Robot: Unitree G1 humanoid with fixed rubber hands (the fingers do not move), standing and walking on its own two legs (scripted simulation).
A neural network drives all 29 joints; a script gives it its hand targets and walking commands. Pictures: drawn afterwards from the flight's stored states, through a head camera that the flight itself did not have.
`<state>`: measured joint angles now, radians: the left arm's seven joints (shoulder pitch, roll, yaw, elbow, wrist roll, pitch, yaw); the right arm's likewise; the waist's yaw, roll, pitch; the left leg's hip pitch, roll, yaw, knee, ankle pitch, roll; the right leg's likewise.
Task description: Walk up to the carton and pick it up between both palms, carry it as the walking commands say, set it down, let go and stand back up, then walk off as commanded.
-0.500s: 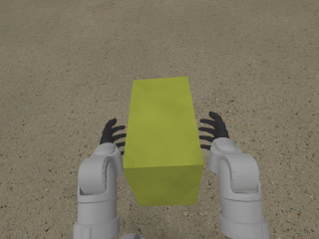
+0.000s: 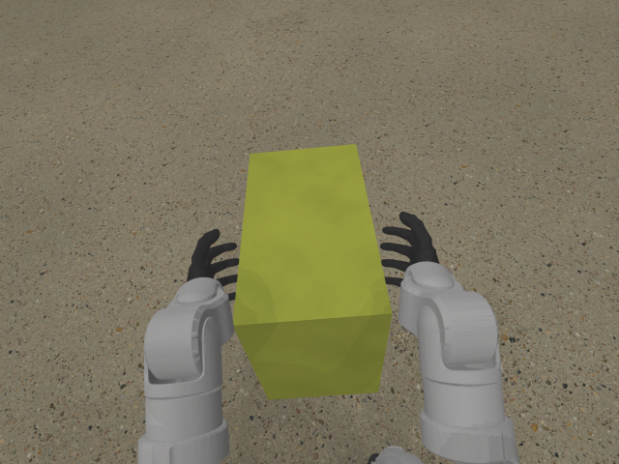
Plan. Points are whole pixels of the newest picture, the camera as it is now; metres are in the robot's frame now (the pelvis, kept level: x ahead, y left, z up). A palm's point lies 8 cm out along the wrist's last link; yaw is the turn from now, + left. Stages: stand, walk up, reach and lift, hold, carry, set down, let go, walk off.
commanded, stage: carry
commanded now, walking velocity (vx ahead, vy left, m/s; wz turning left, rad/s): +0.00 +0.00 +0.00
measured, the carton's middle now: (312, 270) +0.40 -0.01 -0.04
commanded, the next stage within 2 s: none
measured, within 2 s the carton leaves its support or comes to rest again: neither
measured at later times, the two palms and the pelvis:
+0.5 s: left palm (260, 107) +0.61 +0.05 +0.12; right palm (422, 87) +0.61 -0.19 +0.13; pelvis +0.30 -0.07 +0.02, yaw -1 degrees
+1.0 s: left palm (254, 46) +0.86 +0.07 +0.09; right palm (379, 30) +0.85 -0.17 +0.11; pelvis +0.55 -0.04 +0.01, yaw -3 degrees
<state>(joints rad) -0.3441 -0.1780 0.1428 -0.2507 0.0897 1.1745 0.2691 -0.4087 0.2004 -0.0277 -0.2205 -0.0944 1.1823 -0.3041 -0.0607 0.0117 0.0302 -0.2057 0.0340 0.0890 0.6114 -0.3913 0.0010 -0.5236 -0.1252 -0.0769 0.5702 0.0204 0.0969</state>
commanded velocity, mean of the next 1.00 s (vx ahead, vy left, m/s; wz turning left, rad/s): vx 0.00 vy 0.00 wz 0.00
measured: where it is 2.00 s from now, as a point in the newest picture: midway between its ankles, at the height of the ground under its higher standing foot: (310, 253)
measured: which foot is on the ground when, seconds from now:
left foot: down 0.00-0.00, up 0.02-0.44, down 0.46-0.66, up 0.68-0.86, down 0.88-1.00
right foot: down 0.00-0.46, up 0.48-0.62, down 0.64-0.90, up 0.92-1.00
